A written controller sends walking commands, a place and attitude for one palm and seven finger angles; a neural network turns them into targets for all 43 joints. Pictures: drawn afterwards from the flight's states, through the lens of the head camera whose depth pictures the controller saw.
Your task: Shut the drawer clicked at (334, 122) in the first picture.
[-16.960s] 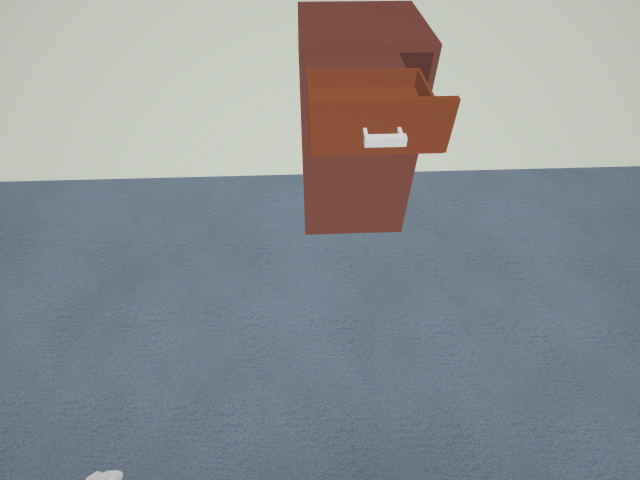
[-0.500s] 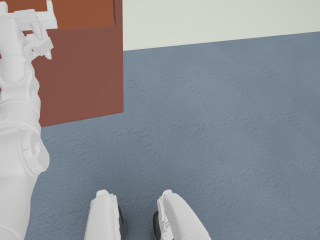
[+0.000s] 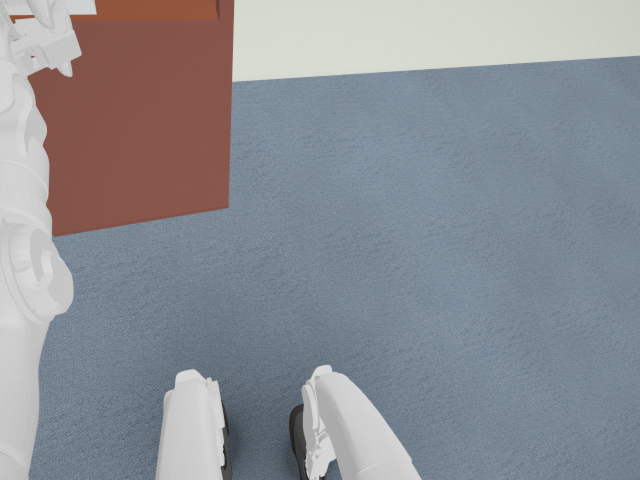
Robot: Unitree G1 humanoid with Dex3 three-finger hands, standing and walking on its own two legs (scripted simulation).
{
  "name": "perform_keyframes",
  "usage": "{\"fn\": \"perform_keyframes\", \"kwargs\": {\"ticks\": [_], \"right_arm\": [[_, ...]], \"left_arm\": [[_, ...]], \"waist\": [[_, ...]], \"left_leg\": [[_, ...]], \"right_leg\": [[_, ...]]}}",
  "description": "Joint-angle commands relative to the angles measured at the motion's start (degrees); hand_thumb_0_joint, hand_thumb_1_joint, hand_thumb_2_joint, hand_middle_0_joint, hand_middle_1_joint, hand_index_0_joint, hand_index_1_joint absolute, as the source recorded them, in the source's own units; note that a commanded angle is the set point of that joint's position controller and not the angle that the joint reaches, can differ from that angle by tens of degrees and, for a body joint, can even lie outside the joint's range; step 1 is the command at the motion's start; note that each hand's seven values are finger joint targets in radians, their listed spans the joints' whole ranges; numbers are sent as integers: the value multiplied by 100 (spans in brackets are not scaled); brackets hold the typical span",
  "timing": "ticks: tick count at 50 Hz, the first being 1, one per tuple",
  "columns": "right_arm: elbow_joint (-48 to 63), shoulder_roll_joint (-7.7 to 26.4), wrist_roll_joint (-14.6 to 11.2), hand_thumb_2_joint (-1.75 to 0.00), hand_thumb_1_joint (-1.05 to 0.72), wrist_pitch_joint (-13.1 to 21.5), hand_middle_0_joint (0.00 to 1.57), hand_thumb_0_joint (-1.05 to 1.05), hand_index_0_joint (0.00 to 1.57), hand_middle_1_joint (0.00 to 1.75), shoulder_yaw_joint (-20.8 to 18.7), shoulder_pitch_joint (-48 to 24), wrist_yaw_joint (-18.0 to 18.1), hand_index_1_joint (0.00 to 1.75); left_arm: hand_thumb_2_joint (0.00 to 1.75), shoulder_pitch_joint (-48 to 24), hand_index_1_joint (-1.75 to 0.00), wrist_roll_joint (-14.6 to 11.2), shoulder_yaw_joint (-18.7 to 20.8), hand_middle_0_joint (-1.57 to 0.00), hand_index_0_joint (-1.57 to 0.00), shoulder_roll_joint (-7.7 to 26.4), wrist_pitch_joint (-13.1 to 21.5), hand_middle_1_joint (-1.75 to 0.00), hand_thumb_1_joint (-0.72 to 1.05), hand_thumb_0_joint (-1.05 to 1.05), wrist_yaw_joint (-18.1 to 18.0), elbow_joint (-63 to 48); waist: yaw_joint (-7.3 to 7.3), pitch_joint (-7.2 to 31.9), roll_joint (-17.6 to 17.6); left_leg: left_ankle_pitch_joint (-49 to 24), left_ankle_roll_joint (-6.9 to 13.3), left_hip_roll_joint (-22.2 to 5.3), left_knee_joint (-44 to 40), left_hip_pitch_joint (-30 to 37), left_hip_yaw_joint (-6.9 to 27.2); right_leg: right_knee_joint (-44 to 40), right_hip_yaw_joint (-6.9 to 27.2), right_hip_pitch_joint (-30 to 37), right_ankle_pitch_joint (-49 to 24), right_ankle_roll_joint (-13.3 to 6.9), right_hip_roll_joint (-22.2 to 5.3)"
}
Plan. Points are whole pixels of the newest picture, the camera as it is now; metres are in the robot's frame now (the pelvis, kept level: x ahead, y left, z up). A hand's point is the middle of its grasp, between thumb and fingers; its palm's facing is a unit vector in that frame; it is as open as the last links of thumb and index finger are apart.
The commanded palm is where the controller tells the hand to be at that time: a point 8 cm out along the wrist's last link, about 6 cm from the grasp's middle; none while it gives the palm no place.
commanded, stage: pull the fist back off the drawer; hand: left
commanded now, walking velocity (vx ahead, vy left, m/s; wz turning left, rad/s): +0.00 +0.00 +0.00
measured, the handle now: out of the picture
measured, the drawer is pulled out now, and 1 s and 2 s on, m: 0.00 0.00 0.00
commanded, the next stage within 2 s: draw the hand back to the body in 0.54 s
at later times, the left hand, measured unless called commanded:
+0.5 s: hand (66, 44) +0.58 +0.20 +0.07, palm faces +0.17 -0.98 -0.02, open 3.0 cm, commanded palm +0.56 +0.22 +0.08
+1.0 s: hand (1, 75) +0.48 +0.21 +0.15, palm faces +0.19 -0.98 -0.04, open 3.3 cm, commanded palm +0.43 +0.25 +0.16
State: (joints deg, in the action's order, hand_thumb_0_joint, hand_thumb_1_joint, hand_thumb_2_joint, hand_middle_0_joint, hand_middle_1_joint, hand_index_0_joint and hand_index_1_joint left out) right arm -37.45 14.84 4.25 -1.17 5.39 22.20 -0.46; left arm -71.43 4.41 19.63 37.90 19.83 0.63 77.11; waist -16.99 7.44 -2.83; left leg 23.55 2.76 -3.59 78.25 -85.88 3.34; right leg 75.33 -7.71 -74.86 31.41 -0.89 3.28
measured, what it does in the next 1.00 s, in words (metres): rises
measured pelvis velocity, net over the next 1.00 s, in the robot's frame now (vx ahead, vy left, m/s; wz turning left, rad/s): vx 0.08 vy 0.00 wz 0.04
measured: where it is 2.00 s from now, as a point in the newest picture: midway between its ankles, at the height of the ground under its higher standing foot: (264, 463)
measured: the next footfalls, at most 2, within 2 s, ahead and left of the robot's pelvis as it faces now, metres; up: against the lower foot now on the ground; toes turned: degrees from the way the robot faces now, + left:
none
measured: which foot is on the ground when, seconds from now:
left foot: down 0.00-1.00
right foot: down 0.00-1.00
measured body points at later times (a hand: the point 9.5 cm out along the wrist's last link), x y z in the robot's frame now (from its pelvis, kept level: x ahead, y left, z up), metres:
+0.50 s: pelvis +0.02 +0.00 +0.01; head +0.19 +0.05 +0.43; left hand +0.57 +0.25 +0.08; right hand +0.00 -0.25 -0.08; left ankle +0.10 +0.09 -0.59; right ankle +0.03 -0.12 -0.59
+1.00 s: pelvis +0.08 +0.00 +0.09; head +0.16 +0.02 +0.53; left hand +0.46 +0.26 +0.15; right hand +0.17 -0.25 -0.02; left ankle +0.10 +0.09 -0.59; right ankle +0.03 -0.12 -0.59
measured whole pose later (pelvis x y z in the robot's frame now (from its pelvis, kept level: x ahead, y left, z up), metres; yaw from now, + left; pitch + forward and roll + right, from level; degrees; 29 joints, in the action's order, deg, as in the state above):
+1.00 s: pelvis +0.08 +0.00 +0.09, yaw +2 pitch +18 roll -3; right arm -32.2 13.8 -1.4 -5.7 1.0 18.9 -1.2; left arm -21.6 -8.8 14.4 16.9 18.4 1.7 33.2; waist -5.1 8.6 -2.2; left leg 25.0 2.1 -2.7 58.0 -51.0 -1.2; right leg 54.0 -2.7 -41.5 30.4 -0.5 2.7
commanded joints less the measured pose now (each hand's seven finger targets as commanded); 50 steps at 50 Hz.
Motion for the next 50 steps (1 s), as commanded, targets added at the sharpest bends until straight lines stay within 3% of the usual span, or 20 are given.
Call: {"fn": "perform_keyframes", "kwargs": {"ticks": [1,4,7,8,11,14,20,22,24,26,27,32,34,35,36,41,45,46,47,50], "right_arm": [[85,1337,-12,-90,-90,65,20,0,20,30,-450,1184,35,30],[110,1362,-15,-90,-90,65,20,0,20,30,-443,1190,27,30],[136,1333,-3,-90,-90,83,20,0,20,30,-482,1215,-8,30],[137,1348,-9,-90,-90,68,20,0,20,30,-487,1222,-9,30],[176,1303,-36,-90,-90,35,20,0,20,30,-499,1197,-35,30],[187,1306,-43,-90,-90,-3,20,0,20,30,-529,1185,-45,30],[298,1220,-90,-90,-90,-112,20,0,20,30,-573,1145,-86,30],[355,1179,-106,-90,-90,-145,20,0,20,30,-601,1065,-116,30],[302,1165,-123,-90,-90,-190,20,0,20,30,-642,1069,-129,30],[267,1163,-134,-90,-90,-217,20,0,20,30,-674,1069,-122,30],[263,1151,-131,-90,-90,-221,20,0,20,30,-688,1064,-128,30],[173,1116,-130,-90,-90,-332,20,0,20,30,-774,1082,-167,30],[371,1098,-184,-90,-90,-412,20,0,20,30,-837,985,-192,30],[482,1061,-228,-90,-90,-437,20,0,20,30,-849,903,-214,30],[569,1029,-279,-90,-90,-466,20,0,20,30,-874,871,-228,30],[860,938,-510,-90,-90,-500,20,0,20,30,-862,583,-164,30],[910,861,-570,-90,-90,-368,20,0,20,30,-823,331,-45,30],[914,855,-579,-90,-90,-336,20,0,20,30,-811,263,-27,30],[913,857,-585,-90,-90,-296,20,0,20,30,-801,207,-14,30],[1002,835,-629,-90,-90,-225,20,0,20,30,-805,-31,19,30]], "left_arm": [[90,-3535,-160,-131,76,-140,-140,1013,347,-160,90,0,-156,-1489],[90,-3409,-160,-155,158,-140,-140,1094,289,-160,90,0,-144,-1441],[90,-3317,-160,-188,169,-140,-140,949,310,-160,90,0,-127,-1673],[90,-3197,-160,-207,307,-140,-140,1100,315,-160,90,0,-120,-1732],[90,-2805,-160,-261,222,-140,-140,878,265,-160,90,0,-68,-1680],[90,-2536,-160,-318,355,-140,-140,915,289,-160,90,0,-56,-1813],[90,-1515,-160,-442,632,-140,-140,943,377,-160,90,0,18,-2094],[90,-1181,-160,-487,583,-140,-140,735,454,-160,90,0,49,-2281],[90,-1280,-160,-514,482,-140,-140,594,527,-160,90,0,45,-2475],[90,-1199,-160,-555,535,-140,-140,620,616,-160,90,0,67,-2587],[90,-1214,-160,-582,472,-140,-140,511,699,-160,90,0,83,-2725],[90,-825,-160,-648,192,-140,-140,-39,782,-160,90,0,149,-2532],[90,-138,-160,-765,315,-140,-140,-27,802,-160,90,0,179,-3269],[90,175,-160,-864,199,-140,-140,-181,777,-160,90,0,205,-3781],[90,698,-160,-934,170,-140,-140,-296,692,-160,90,0,214,-4078],[90,2129,-160,-1267,-51,-140,-140,-687,203,-160,90,0,137,-5170],[90,2795,-160,-1373,-157,-140,-140,-858,259,-160,90,0,17,-5700],[90,2928,-160,-1382,-248,-140,-140,-951,264,-160,90,0,40,-5650],[90,2874,-160,-1384,-381,-140,-140,-1020,314,-160,90,0,79,-5827],[90,3544,-160,-1470,-561,-140,-140,-1258,273,-160,90,0,270,-5925]], "waist": [[-320,2820,-1668],[-297,2780,-1508],[-200,2990,-1673],[-120,3091,-1604],[-65,2931,-1450],[15,2968,-1289],[341,3153,-1062],[432,3269,-1138],[346,3156,-1085],[365,3230,-957],[383,3277,-1114],[381,3152,-1076],[773,3793,-1287],[859,4045,-1383],[963,4157,-1250],[1063,3251,-453],[1096,2572,-197],[1085,2284,-150],[1063,2155,-393],[1156,1999,-373]], "left_leg": [[770,-48,-60,-1105,4015,843],[823,-28,-66,-1084,3857,831],[648,-42,-63,-1093,4074,828],[511,-48,-68,-1078,4085,808],[420,-45,-55,-1081,3965,707],[267,-44,-67,-1098,4030,685],[-571,-42,-46,-1023,4075,413],[-837,-56,-33,-1030,4248,375],[-1042,-59,-64,-1049,4468,397],[-1237,-56,-52,-1027,4491,357],[-1436,-76,-44,-1037,4674,364],[-1948,-115,-31,-1061,5083,380],[-2550,-173,-15,-1251,5720,307],[-2919,-196,-13,-1351,6071,283],[-3183,-201,2,-1442,6252,253],[-2968,-109,104,-2003,6013,15],[-2698,-90,151,-2337,5984,-117],[-2535,-91,163,-2430,5938,-133],[-2501,-86,180,-2474,6051,-146],[-2446,-111,176,-2720,6393,-125]], "right_leg": [[-1170,370,-381,-104,-118,93],[-1162,376,-348,-59,-106,89],[-1127,365,-308,-152,-117,87],[-1119,362,-206,-217,-120,88],[-1184,374,-48,-227,-104,106],[-1193,361,67,-299,-92,97],[-1271,409,727,-682,-79,124],[-1257,418,797,-852,-91,121],[-1291,389,714,-993,-68,129],[-1333,422,929,-1155,-63,132],[-1310,419,886,-1274,-81,128],[-1348,357,803,-1588,-96,128],[-1437,364,1343,-1991,-127,136],[-1508,353,1595,-2252,-132,151],[-1610,349,1894,-2474,-124,170],[-2195,380,2993,-3039,-25,190],[-2502,452,3445,-3165,14,154],[-2583,452,3477,-3071,15,151],[-2638,481,3477,-3030,-5,132],[-2839,439,3595,-2867,-15,119]]}}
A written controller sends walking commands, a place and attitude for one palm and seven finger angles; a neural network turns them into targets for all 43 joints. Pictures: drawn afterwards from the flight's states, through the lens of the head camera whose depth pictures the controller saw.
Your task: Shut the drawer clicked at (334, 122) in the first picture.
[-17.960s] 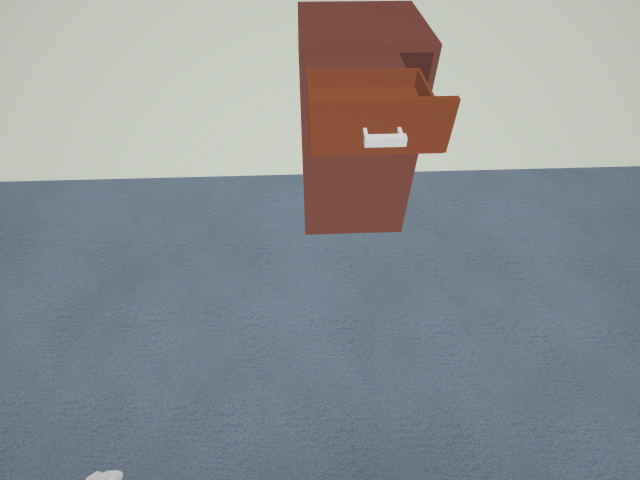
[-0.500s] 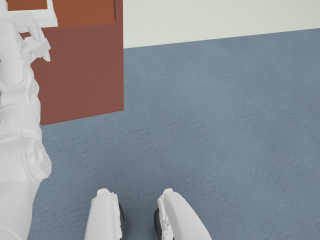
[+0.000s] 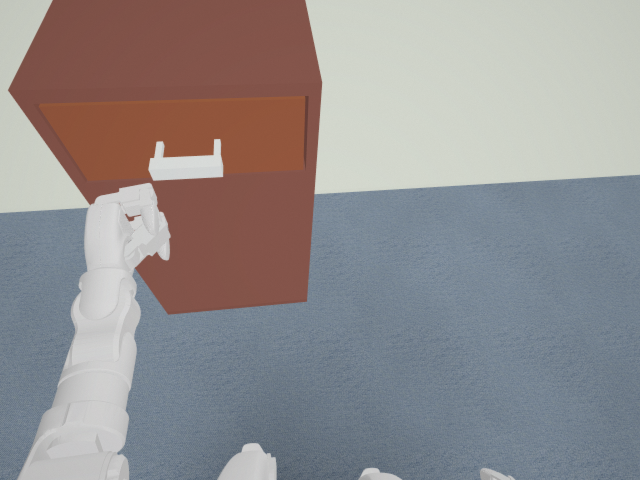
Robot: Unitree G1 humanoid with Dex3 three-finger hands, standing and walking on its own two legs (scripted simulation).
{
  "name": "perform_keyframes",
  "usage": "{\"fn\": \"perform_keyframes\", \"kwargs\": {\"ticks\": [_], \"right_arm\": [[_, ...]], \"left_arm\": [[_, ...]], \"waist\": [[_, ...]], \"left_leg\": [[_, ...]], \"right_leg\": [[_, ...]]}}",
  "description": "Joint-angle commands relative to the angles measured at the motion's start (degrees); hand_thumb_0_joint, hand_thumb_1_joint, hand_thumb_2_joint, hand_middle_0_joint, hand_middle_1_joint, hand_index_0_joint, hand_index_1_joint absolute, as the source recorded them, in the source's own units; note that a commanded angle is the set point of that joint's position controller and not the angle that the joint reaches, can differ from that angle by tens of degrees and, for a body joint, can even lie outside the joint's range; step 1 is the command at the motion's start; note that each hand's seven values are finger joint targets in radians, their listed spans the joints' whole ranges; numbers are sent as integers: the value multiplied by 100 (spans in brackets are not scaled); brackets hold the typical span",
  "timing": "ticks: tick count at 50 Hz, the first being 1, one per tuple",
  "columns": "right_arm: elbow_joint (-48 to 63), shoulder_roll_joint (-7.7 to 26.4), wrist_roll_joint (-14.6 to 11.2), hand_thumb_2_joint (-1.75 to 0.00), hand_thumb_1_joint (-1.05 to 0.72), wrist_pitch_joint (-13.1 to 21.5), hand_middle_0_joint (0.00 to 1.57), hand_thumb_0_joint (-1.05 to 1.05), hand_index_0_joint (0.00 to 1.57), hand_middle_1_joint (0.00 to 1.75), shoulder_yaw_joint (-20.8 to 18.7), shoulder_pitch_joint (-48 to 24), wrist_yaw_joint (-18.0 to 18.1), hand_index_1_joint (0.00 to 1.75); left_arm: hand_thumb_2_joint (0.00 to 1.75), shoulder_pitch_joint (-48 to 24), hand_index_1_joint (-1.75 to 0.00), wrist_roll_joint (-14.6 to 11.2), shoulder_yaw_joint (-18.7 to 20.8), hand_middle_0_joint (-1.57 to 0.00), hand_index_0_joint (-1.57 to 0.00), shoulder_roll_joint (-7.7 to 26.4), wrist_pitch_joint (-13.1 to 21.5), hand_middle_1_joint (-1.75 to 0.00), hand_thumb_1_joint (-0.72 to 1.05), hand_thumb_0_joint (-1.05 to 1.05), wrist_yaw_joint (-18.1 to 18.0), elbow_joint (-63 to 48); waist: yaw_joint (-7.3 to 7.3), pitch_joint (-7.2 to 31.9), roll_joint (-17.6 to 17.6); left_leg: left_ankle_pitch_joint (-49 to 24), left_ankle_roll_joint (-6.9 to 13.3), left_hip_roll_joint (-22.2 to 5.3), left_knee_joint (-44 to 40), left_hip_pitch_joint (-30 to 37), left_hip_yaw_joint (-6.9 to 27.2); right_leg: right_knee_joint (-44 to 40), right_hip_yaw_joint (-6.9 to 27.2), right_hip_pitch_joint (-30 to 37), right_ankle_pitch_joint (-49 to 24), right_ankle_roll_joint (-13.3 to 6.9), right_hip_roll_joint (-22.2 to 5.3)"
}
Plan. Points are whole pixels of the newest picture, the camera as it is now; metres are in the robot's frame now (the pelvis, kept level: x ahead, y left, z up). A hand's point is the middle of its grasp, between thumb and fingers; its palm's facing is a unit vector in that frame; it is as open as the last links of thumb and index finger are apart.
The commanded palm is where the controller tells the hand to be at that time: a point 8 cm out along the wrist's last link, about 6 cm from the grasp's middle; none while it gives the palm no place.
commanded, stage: draw the hand back to the body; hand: left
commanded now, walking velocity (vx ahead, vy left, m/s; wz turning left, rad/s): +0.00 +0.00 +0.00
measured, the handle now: (188, 157) +0.59 +0.21 -0.01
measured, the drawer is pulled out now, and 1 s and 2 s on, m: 0.00 0.00 0.00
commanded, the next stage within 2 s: step back with the hand held close in 1.02 s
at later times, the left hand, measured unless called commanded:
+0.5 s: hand (74, 308) +0.26 +0.21 +0.16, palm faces +0.29 -0.92 -0.27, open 3.3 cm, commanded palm +0.21 +0.25 +0.17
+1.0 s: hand out of the picture +0.17 +0.22 +0.23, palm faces +0.42 -0.81 -0.40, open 3.2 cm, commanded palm +0.13 +0.26 +0.24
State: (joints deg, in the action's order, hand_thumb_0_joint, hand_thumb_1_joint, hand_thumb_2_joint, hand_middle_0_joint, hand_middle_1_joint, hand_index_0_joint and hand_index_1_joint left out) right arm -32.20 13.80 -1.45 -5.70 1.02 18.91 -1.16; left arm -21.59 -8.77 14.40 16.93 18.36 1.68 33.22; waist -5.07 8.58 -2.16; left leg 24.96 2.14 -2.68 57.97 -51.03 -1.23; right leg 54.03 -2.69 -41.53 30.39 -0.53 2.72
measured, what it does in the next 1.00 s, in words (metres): rises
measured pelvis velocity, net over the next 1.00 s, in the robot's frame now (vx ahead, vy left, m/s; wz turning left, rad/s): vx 0.01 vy -0.02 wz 0.03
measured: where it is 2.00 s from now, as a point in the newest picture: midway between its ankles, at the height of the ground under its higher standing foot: outside the picture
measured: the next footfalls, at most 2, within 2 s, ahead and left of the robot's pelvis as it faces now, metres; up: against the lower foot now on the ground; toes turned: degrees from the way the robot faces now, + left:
none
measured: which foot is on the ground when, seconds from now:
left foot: down 0.00-1.00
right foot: down 0.00-1.00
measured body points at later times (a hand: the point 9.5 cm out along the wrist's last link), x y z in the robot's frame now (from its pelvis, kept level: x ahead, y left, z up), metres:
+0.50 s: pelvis +0.00 -0.01 +0.06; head -0.01 -0.03 +0.51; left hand +0.24 +0.26 +0.17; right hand +0.20 -0.23 -0.02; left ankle +0.02 +0.09 -0.68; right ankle -0.05 -0.12 -0.68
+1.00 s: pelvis +0.01 -0.02 +0.07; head -0.02 -0.06 +0.51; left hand +0.14 +0.26 +0.25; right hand +0.21 -0.24 -0.02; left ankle +0.02 +0.09 -0.68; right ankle -0.05 -0.12 -0.68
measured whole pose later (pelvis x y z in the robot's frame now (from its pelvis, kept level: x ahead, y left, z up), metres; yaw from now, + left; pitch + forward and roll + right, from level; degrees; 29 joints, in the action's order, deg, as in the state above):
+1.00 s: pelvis +0.01 -0.02 +0.07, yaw +2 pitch -4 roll +0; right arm -34.0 13.8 -0.7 3.5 0.9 11.8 4.5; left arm 31.8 -5.3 16.2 19.0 5.8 -5.4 -26.4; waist 3.9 0.2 -4.9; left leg 12.2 0.7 -0.4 25.1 -8.7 -2.0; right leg 21.6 -1.8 0.1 17.5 -1.5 1.4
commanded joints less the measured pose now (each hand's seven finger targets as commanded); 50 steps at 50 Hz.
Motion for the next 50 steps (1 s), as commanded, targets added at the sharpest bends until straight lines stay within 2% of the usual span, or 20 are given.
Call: {"fn": "perform_keyframes", "kwargs": {"ticks": [1,3,7,8,9,10,12,17,21,22,23,27,28,32,36,38,42,45,47,50], "right_arm": [[522,943,-80,-90,-90,253,20,0,20,30,-355,214,101,30],[613,948,-117,-90,-90,299,20,0,20,30,-353,73,133,30],[881,907,-163,-90,-90,429,20,0,20,30,-295,-315,224,30],[1061,815,-153,-90,-90,262,20,0,20,30,-316,-764,315,30],[1161,738,-159,-90,-90,210,20,0,20,30,-270,-812,399,30],[1169,745,-163,-90,-90,185,20,0,20,30,-244,-904,456,30],[1152,755,-158,-90,-90,175,20,0,20,30,-185,-1089,582,30],[1092,687,-134,-90,-90,343,20,0,20,30,-81,-1406,726,30],[1046,626,-85,-90,-90,509,20,0,20,30,-18,-1534,705,30],[1010,646,-66,-90,-90,560,20,0,20,30,-37,-1549,697,30],[1020,597,-71,-90,-90,589,20,0,20,30,-24,-1550,675,30],[956,607,2,-90,-90,730,20,0,20,30,-42,-1607,620,30],[973,564,-7,-90,-90,749,20,0,20,30,-41,-1622,609,30],[924,576,56,-90,-90,897,20,0,20,30,-85,-1657,585,30],[912,537,63,-90,-90,1044,20,0,20,30,-121,-1636,543,30],[907,519,58,-90,-90,1128,20,0,20,30,-128,-1635,537,30],[885,530,70,-90,-90,1283,20,0,20,30,-196,-1651,546,30],[806,536,53,-90,-90,1272,20,0,20,30,-204,-1553,551,30],[776,571,61,-90,-90,1272,20,0,20,30,-228,-1565,579,30],[806,546,77,-90,-90,1295,20,0,20,30,-207,-1573,618,30]], "left_arm": [[90,-1313,-160,-204,-158,-140,-140,748,373,-160,90,0,251,-1656],[90,-922,-160,-341,-112,-140,-140,746,235,-160,90,0,376,-1794],[90,-273,-160,-512,-58,-140,-140,830,15,-160,90,0,492,-2590],[90,82,-160,166,-247,-140,-140,1310,-297,-160,90,0,29,-2969],[90,236,-160,194,-427,-140,-140,981,-497,-160,90,0,-218,-3176],[90,409,-160,257,-510,-140,-140,934,-665,-160,90,0,-377,-3316],[90,366,-160,330,-342,-140,-140,1186,-867,-160,90,0,-609,-3475],[90,773,-160,358,-318,-140,-140,1122,-1106,-160,90,0,-781,-3978],[90,1677,-160,347,-266,-140,-140,1004,-1235,-160,90,0,-800,-4523],[90,1876,-160,347,-171,-140,-140,1096,-1238,-160,90,0,-785,-4596],[90,2167,-160,316,-245,-140,-140,928,-1256,-160,90,0,-765,-4790],[90,2835,-160,335,57,-140,-140,1111,-1258,-160,90,0,-756,-5409],[90,3010,-160,308,1,-140,-140,986,-1260,-160,90,0,-746,-5588],[90,3574,-160,317,402,-140,-140,1244,-1183,-160,90,0,-763,-6179],[90,4148,-160,318,553,-140,-140,1211,-1062,-160,90,0,-774,-6856],[90,4428,-160,303,561,-140,-140,1169,-1031,-160,90,0,-764,-7053],[90,5028,-160,314,964,-140,-140,1373,-917,-160,90,0,-778,-7376],[90,4973,-160,327,640,-140,-140,982,-951,-160,90,0,-758,-6959],[90,4833,-160,329,668,-140,-140,1025,-957,-160,90,0,-760,-6826],[90,4666,-160,345,707,-140,-140,1100,-910,-160,90,0,-792,-7003]], "waist": [[-20,1795,-514],[61,1697,-269],[227,1522,-302],[513,1565,-230],[342,1222,-68],[383,1010,-140],[365,597,74],[467,274,122],[593,112,13],[610,9,145],[616,-14,33],[686,-252,-1],[672,-311,15],[750,-460,96],[786,-333,-52],[783,-488,-219],[894,-542,102],[775,-870,191],[779,-1000,347],[819,-771,146]], "left_leg": [[-2553,-56,87,-789,2979,356],[-2513,-24,105,-918,3031,346],[-2331,22,160,-1181,3091,294],[-2118,-31,197,-1585,3503,196],[-1948,-10,185,-1770,3504,175],[-1792,-8,175,-1921,3498,162],[-1534,30,188,-2202,3524,170],[-1438,54,179,-2825,4158,182],[-1780,43,173,-3155,4583,142],[-1830,47,188,-3209,4608,120],[-1935,34,174,-3257,4652,110],[-2149,14,200,-3440,4872,64],[-2143,23,178,-3465,4888,44],[-2224,24,213,-3519,4990,7],[-2446,36,207,-3474,5100,3],[-2390,31,201,-3465,5072,-17],[-2498,32,191,-3399,5057,-19],[-2288,43,163,-3436,4940,-30],[-2111,50,176,-3464,4965,-7],[-2064,63,182,-3466,4979,1]], "right_leg": [[-773,-79,314,-2700,-63,166],[-903,-85,554,-2762,-55,147],[-1115,-52,1021,-2778,-59,90],[-1541,252,1219,-2647,-123,-29],[-1731,213,1355,-2568,-102,-54],[-1854,222,1500,-2433,-101,-77],[-2197,246,1687,-2215,-89,-78],[-2828,256,2204,-2014,-80,-121],[-3133,230,2652,-2351,-84,-175],[-3286,244,2699,-2400,-74,-141],[-3242,234,2891,-2499,-88,-184],[-3559,220,2994,-2700,-65,-151],[-3534,224,3078,-2699,-61,-187],[-3792,226,3085,-2734,-37,-164],[-3694,209,3237,-2948,-40,-215],[-3709,235,3233,-2904,-38,-244],[-3802,227,3164,-3027,-22,-177],[-3721,212,3034,-2814,2,-221],[-3878,238,2895,-2558,17,-194],[-3768,258,3058,-2490,1,-259]]}}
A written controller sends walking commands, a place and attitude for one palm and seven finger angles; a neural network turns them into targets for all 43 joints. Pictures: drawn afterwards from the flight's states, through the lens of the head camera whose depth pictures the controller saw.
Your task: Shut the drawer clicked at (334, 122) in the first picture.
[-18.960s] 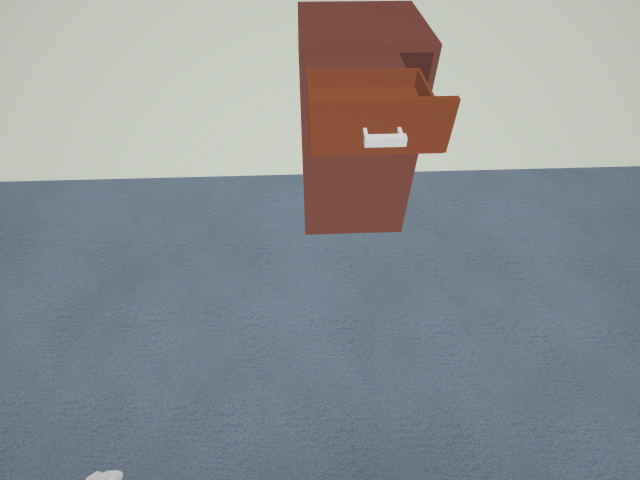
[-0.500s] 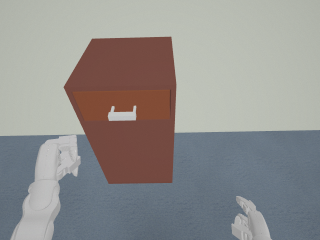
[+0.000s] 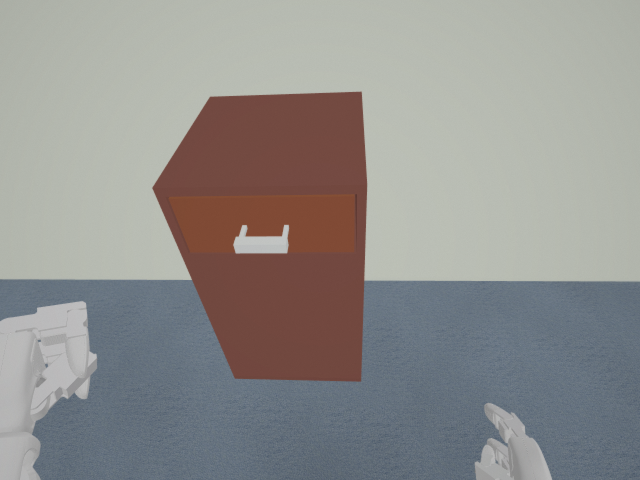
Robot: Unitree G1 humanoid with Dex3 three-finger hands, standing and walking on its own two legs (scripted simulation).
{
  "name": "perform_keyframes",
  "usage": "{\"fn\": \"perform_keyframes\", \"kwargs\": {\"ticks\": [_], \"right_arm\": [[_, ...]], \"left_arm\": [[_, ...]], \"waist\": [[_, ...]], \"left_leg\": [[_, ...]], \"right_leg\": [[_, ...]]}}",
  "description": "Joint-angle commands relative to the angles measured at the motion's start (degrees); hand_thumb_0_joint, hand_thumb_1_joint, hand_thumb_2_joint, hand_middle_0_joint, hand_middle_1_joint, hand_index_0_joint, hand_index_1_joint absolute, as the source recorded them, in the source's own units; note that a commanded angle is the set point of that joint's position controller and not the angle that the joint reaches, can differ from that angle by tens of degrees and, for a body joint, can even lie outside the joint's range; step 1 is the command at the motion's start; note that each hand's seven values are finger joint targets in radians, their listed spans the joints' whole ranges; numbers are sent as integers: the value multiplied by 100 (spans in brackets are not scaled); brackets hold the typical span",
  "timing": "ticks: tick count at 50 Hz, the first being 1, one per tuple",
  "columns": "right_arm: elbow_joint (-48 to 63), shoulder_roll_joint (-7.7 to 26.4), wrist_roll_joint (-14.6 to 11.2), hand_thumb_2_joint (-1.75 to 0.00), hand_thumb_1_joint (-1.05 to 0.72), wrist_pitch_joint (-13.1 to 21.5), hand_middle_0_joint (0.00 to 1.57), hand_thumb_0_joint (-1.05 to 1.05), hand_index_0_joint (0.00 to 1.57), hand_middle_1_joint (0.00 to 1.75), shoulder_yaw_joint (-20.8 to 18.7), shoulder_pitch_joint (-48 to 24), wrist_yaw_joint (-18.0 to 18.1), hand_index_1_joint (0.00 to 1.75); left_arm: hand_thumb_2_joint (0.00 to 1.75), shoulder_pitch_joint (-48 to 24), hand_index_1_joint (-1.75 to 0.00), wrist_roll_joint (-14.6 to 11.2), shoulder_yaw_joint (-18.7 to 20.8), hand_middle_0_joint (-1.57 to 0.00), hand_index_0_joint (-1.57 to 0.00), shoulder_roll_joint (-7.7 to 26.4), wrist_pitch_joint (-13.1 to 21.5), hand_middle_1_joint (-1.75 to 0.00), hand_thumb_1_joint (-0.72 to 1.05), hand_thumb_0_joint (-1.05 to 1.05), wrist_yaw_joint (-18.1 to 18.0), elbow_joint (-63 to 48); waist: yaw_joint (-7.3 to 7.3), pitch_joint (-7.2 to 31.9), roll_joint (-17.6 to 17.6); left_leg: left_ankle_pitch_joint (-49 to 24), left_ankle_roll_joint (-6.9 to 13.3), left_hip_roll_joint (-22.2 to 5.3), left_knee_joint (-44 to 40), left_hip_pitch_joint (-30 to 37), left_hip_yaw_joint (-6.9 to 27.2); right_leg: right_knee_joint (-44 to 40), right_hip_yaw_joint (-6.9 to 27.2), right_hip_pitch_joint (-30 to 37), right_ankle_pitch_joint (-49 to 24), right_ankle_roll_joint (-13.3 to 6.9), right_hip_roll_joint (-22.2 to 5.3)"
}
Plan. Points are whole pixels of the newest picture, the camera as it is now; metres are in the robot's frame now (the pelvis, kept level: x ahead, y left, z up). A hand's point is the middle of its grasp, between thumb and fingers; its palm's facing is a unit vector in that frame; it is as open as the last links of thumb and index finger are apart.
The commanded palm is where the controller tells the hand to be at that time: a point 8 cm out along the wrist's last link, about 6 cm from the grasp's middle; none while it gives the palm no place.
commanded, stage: draw the hand back to the body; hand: left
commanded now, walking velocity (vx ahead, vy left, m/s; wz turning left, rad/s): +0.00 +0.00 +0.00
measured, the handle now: (263, 237) +0.59 +0.21 -0.07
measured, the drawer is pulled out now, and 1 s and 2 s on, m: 0.00 0.00 0.00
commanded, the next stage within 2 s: step back with the hand held close in 0.02 s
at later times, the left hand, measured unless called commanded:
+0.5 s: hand (89, 360) +0.18 +0.25 +0.15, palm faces +0.25 -0.83 -0.50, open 3.2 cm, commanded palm +0.12 +0.30 +0.17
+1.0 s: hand out of the picture +0.08 +0.28 +0.16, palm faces +0.37 -0.81 -0.45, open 3.2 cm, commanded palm +0.02 +0.32 +0.17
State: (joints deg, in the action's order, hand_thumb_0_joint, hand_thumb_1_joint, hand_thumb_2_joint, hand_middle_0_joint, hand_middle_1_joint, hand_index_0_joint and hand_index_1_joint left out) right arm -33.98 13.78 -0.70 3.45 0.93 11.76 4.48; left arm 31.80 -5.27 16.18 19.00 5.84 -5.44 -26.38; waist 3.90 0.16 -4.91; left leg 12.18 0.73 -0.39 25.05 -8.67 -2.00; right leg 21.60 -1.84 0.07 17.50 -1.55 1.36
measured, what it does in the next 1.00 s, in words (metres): shifts its weight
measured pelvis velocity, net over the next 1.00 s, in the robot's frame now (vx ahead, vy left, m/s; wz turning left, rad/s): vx -0.10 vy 0.04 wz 0.00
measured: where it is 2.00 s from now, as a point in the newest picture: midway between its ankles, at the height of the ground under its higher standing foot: outside the picture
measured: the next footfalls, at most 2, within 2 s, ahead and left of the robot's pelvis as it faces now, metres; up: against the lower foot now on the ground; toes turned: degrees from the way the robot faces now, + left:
right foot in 1.36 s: -0.24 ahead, -0.03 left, +0.00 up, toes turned -10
left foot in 1.80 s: -0.26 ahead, +0.21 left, +0.00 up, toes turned +3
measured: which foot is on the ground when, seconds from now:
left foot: down 0.00-1.00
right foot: down 0.00-1.00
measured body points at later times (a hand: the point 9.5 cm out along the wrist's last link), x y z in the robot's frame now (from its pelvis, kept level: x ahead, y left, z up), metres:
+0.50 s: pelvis -0.02 +0.02 +0.00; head +0.00 +0.01 +0.45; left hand +0.16 +0.29 +0.18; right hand +0.15 -0.23 -0.09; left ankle +0.02 +0.11 -0.74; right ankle -0.06 -0.10 -0.74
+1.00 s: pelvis -0.10 +0.04 -0.02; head -0.08 +0.05 +0.43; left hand +0.05 +0.32 +0.18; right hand +0.07 -0.20 -0.10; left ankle +0.02 +0.11 -0.73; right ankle -0.06 -0.10 -0.74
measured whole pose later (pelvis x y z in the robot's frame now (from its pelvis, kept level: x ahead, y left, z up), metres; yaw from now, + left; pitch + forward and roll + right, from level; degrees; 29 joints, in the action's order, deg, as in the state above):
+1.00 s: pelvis -0.10 +0.04 -0.02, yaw +0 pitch +0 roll -3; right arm -32.6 12.5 0.7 2.4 -0.7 11.6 4.1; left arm 36.9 -2.4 20.9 21.3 13.7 -8.8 -35.9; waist 0.6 -2.7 -2.6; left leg 15.4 1.2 0.5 36.4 -28.0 -0.2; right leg 30.7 -0.5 -18.4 12.1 0.7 2.2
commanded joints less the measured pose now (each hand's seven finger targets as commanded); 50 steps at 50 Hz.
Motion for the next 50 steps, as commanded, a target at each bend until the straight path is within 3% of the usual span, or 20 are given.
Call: {"fn": "perform_keyframes", "kwargs": {"ticks": [1,6,7,8,10,11,14,17,23,28,36,37,40,42,44,46,47,48,50], "right_arm": [[985,540,7,-90,-90,401,20,0,20,30,-190,-864,58,30],[982,497,14,-90,-90,494,20,0,20,30,-164,-896,49,30],[952,495,25,-90,-90,511,20,0,20,30,-173,-903,54,30],[1081,668,59,-90,-90,321,20,0,20,30,-209,-799,-14,30],[988,569,76,-90,-90,116,20,0,20,30,-248,-775,-64,30],[1037,593,67,-90,-90,48,20,0,20,30,-282,-751,-90,30],[1135,599,64,-90,-90,-109,20,0,20,30,-343,-722,-108,30],[1225,586,68,-90,-90,-215,20,0,20,30,-371,-776,-75,30],[1324,551,44,-90,-90,-298,20,0,20,30,-409,-699,-29,30],[1313,596,45,-90,-90,-206,20,0,20,30,-433,-627,-19,30],[1309,662,56,-90,-90,79,20,0,20,30,-445,-596,26,30],[1324,692,71,-90,-90,136,20,0,20,30,-454,-633,46,30],[1284,676,92,-90,-90,220,20,0,20,30,-455,-547,53,30],[1263,691,104,-90,-90,282,20,0,20,30,-479,-552,64,30],[1220,619,115,-90,-90,285,20,0,20,30,-467,-499,50,30],[1064,587,121,-90,-90,244,20,0,20,30,-480,-397,20,30],[951,591,138,-90,-90,214,20,0,20,30,-509,-374,13,30],[901,498,134,-90,-90,175,20,0,20,30,-475,-377,4,30],[862,500,105,-90,-90,132,20,0,20,30,-486,-450,15,30]], "left_arm": [[90,-686,-160,-3,567,-140,-140,933,356,-160,90,0,-94,-1087],[90,-624,-160,2,615,-140,-140,987,353,-160,90,0,-115,-1293],[90,-570,-160,9,712,-140,-140,1064,339,-160,90,0,-127,-1212],[90,-1207,-160,95,1407,-140,-140,1754,588,-160,90,0,-146,-1712],[90,-372,-160,133,930,-140,-140,1074,649,-160,90,0,-60,-979],[90,-208,-160,137,838,-140,-140,971,675,-160,90,0,-36,-1017],[90,144,-160,115,845,-140,-140,960,726,-160,90,0,-21,-1181],[90,349,-160,85,1084,-140,-140,1200,736,-160,90,0,-66,-1380],[90,635,-160,47,1256,-140,-140,1336,757,-160,90,0,-189,-1678],[90,728,-160,57,1182,-140,-140,1260,816,-160,90,0,-246,-1803],[90,639,-160,192,1261,-140,-140,1203,1034,-160,90,0,-346,-1827],[90,585,-160,222,1371,-140,-140,1312,1052,-160,90,0,-361,-1894],[90,543,-160,253,1269,-140,-140,1150,1091,-160,90,0,-348,-1921],[90,540,-160,275,1399,-140,-140,1282,1102,-160,90,0,-360,-1989],[90,489,-160,251,1279,-140,-140,1194,1111,-160,90,0,-362,-1997],[90,384,-160,214,1173,-140,-140,1195,1131,-160,90,0,-413,-2010],[90,263,-160,213,1230,-140,-140,1293,1129,-160,90,0,-462,-2033],[90,167,-160,222,1058,-140,-140,1151,1093,-160,90,0,-491,-1911],[90,7,-160,236,1082,-140,-140,1231,1077,-160,90,0,-527,-1901]], "waist": [[-51,115,465],[-9,213,147],[17,122,278],[-282,-361,426],[-314,-237,638],[-327,-71,439],[-317,359,249],[-272,665,357],[-287,884,277],[-348,744,100],[-416,316,-103],[-394,337,-199],[-405,294,-189],[-401,345,-85],[-433,261,299],[-496,241,786],[-530,331,1022],[-569,264,1205],[-587,220,1137]], "left_leg": [[-876,209,-35,-160,748,89],[-1070,171,-42,-140,788,83],[-1061,163,-35,-136,741,79],[-739,259,-113,97,372,166],[-846,231,-150,178,288,201],[-1080,235,-194,146,333,168],[-1800,239,-290,42,470,142],[-2367,230,-341,20,488,199],[-2434,196,-428,14,180,270],[-1620,196,-495,-149,-267,390],[1538,359,-724,-883,-2097,868],[1850,405,-779,-983,-2344,966],[2266,395,-827,-989,-2725,1014],[2335,370,-761,-840,-2683,989],[1952,250,-498,-307,-2245,776],[1149,10,-67,973,-1066,429],[851,-64,40,1504,-574,337],[663,-75,91,1697,-462,308],[496,-61,117,1384,-388,305]], "right_leg": [[-501,164,-1057,-1307,96,-125],[-447,184,-937,-1552,70,-132],[-535,195,-967,-1552,70,-101],[-834,763,-1516,-1877,158,-417],[-691,676,-1430,-2094,160,-534],[-551,628,-1339,-2276,187,-528],[-256,431,-1143,-2544,258,-437],[-83,320,-1030,-2662,268,-350],[150,281,-984,-2381,273,-257],[240,284,-1087,-1700,261,-170],[722,361,-585,-462,236,27],[834,370,-430,-400,248,83],[1017,377,-405,-18,193,110],[870,508,-550,252,163,106],[326,837,-1222,715,41,-121],[-587,1417,-2615,1338,-228,-695],[-811,1584,-3103,1225,-356,-960],[-802,1513,-3232,900,-402,-1114],[-559,1165,-3206,426,-281,-974]]}}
